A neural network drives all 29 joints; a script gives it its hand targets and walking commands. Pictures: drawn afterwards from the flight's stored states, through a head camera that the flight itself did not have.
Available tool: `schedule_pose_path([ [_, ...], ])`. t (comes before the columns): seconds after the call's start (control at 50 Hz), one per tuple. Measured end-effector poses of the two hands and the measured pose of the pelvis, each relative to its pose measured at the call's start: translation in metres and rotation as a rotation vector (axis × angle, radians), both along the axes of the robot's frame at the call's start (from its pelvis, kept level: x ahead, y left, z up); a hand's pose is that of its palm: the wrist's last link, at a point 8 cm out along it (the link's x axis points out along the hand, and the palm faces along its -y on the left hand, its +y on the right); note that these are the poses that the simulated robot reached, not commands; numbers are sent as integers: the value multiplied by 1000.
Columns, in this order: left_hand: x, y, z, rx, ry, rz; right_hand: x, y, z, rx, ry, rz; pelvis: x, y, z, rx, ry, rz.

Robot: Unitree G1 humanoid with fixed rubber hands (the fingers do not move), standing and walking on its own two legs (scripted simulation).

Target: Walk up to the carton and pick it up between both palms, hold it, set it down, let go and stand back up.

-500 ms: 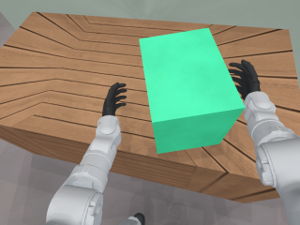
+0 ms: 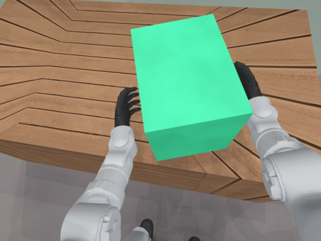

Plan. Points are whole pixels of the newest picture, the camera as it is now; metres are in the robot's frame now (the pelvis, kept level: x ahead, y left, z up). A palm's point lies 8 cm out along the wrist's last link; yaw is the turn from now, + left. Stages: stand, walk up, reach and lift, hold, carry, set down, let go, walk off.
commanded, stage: reach and lift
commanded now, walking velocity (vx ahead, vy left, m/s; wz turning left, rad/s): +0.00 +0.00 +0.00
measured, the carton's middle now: (182, 94) +0.50 +0.05 -0.04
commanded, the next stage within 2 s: none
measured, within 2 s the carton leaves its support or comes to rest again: neither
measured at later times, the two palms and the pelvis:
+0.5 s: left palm (119, 127) +0.37 +0.19 -0.01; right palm (241, 98) +0.48 -0.10 +0.01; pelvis -0.01 +0.00 +0.00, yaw +0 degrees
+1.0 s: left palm (120, 127) +0.37 +0.19 -0.01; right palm (240, 100) +0.48 -0.10 +0.00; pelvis -0.01 +0.00 +0.00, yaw +0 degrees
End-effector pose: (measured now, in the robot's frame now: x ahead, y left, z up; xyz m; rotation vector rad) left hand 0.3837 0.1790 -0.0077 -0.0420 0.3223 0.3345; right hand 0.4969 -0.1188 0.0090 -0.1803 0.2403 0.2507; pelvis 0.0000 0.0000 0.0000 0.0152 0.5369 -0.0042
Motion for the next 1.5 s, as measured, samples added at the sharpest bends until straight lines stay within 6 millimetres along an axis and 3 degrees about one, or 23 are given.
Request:
schedule_pose_path([
  [0.34,-17,8,-1,5,-11,83,-15,18,-1,21,12,2,-8,-4,0,3,-11,0],
  [1.5,-20,7,-7,1,-83,119,-20,21,-4,29,-58,-22,-8,-5,0,-2,-11,4],
])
